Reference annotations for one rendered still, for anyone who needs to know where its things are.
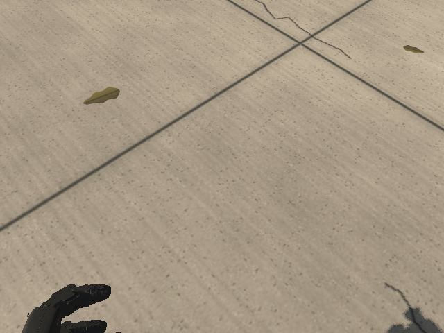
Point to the left robot hand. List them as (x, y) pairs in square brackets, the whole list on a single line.
[(47, 318)]

